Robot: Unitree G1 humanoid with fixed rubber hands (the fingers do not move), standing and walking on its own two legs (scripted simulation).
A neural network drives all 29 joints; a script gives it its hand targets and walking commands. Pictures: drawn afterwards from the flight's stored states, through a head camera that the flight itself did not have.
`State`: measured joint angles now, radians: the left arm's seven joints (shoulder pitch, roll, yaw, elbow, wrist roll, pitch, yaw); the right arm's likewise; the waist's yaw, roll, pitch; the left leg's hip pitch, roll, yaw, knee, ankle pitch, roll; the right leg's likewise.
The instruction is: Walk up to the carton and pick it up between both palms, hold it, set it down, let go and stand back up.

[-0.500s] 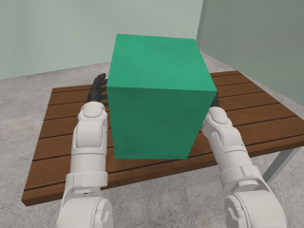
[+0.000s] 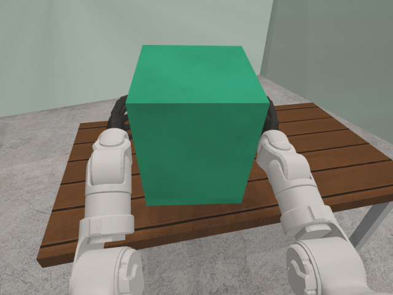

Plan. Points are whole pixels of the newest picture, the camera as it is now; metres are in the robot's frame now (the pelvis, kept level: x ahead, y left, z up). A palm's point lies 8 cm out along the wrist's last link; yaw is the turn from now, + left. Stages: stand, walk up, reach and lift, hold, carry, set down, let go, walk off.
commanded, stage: reach and lift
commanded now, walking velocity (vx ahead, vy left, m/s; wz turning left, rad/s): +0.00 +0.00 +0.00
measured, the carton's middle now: (193, 126) +0.40 +0.00 +0.22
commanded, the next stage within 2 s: hold in 0.50 s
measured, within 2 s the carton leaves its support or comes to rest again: neither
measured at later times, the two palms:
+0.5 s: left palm (120, 125) +0.38 +0.14 +0.24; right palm (270, 120) +0.38 -0.15 +0.24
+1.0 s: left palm (114, 115) +0.38 +0.15 +0.26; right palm (269, 106) +0.38 -0.14 +0.27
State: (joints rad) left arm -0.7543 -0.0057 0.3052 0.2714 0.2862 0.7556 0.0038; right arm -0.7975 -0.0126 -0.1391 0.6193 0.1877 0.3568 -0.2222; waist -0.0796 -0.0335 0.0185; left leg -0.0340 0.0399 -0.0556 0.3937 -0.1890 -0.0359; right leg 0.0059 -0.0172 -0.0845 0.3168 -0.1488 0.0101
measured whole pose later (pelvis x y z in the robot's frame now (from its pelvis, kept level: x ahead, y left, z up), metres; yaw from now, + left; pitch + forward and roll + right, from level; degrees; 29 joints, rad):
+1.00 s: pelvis +0.02 +0.00 +0.00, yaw +0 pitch -8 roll -2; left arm -0.80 0.02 0.30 0.21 0.24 0.93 0.02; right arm -0.91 -0.10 -0.05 0.58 0.34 0.57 -0.30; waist -0.09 0.00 -0.07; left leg -0.05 0.05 -0.07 0.44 -0.24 -0.04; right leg 0.01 0.00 -0.06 0.32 -0.18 0.01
